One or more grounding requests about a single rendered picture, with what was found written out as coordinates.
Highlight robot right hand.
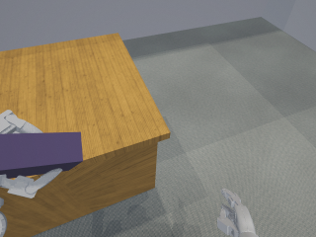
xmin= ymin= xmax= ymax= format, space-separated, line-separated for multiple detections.
xmin=217 ymin=188 xmax=256 ymax=237

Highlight table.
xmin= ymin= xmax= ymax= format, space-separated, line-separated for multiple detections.
xmin=0 ymin=33 xmax=171 ymax=237

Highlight sponge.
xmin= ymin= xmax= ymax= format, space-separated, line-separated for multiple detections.
xmin=0 ymin=131 xmax=83 ymax=179

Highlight robot left hand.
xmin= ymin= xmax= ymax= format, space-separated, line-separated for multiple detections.
xmin=0 ymin=110 xmax=62 ymax=198

